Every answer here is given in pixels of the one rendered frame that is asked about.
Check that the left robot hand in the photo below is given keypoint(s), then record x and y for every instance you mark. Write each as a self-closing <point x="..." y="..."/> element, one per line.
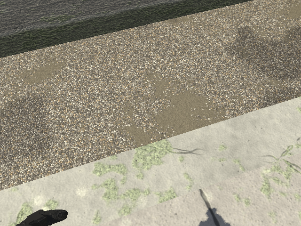
<point x="44" y="218"/>

